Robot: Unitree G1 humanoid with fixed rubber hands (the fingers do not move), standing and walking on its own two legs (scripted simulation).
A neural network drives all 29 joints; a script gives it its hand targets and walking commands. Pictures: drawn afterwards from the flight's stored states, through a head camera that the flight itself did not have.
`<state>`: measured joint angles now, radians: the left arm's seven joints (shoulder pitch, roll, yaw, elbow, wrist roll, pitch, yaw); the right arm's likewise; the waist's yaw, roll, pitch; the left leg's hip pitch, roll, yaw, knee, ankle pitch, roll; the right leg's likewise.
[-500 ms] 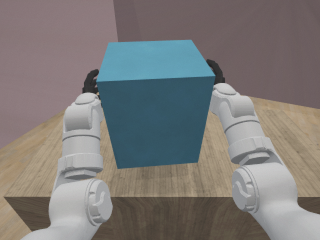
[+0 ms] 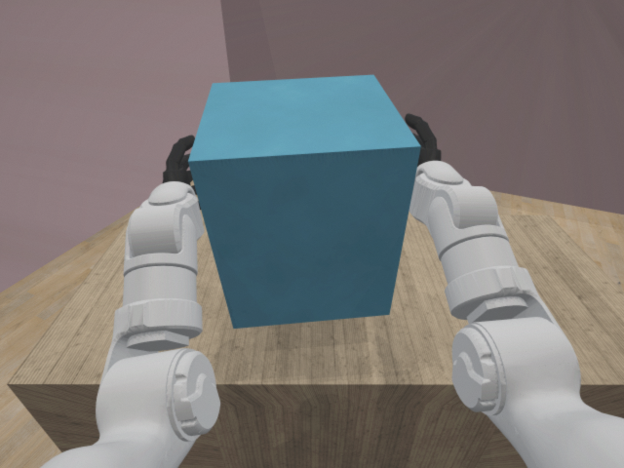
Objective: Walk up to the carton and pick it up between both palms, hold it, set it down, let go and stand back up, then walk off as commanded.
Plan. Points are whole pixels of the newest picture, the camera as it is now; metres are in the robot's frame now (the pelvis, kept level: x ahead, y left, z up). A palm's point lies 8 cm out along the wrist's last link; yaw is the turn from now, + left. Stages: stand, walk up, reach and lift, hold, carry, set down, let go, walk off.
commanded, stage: set down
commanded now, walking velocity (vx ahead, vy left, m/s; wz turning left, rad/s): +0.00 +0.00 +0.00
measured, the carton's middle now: (303, 202) +0.40 +0.02 +0.23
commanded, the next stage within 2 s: none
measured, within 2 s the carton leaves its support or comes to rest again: neither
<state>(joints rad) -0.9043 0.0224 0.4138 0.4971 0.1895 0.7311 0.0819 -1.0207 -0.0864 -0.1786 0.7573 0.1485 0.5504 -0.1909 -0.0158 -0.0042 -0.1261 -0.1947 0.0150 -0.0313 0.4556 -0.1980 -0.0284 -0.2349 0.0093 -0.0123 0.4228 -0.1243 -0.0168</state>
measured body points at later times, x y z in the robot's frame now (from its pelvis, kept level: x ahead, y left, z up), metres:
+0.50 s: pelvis +0.02 +0.00 +0.00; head -0.04 +0.00 +0.45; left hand +0.42 +0.17 +0.23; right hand +0.43 -0.13 +0.22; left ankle +0.04 +0.14 -0.74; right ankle +0.07 -0.11 -0.74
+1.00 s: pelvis +0.03 +0.00 +0.00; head -0.02 +0.01 +0.45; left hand +0.43 +0.17 +0.20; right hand +0.45 -0.14 +0.21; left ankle +0.04 +0.14 -0.74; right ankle +0.07 -0.11 -0.74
